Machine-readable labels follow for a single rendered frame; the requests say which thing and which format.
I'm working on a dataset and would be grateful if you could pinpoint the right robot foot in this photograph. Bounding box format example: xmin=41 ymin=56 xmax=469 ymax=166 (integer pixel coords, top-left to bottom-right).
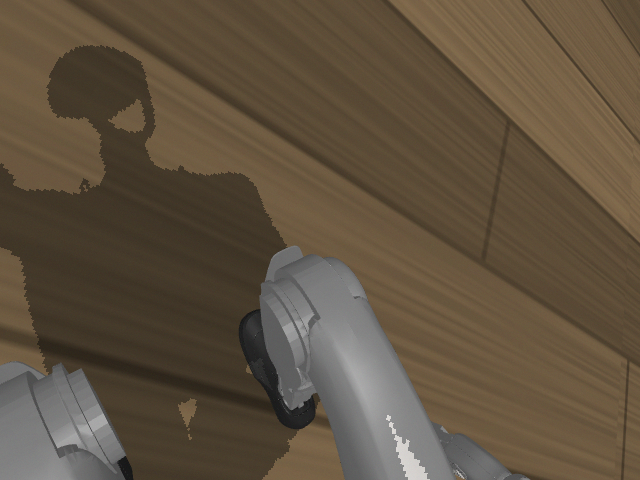
xmin=239 ymin=309 xmax=316 ymax=429

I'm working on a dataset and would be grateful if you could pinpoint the left robot foot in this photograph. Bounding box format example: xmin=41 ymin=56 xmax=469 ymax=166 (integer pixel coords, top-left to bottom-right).
xmin=117 ymin=456 xmax=133 ymax=480

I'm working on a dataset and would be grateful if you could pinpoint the right robot hand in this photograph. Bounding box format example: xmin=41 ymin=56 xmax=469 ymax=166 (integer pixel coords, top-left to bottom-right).
xmin=431 ymin=421 xmax=512 ymax=480

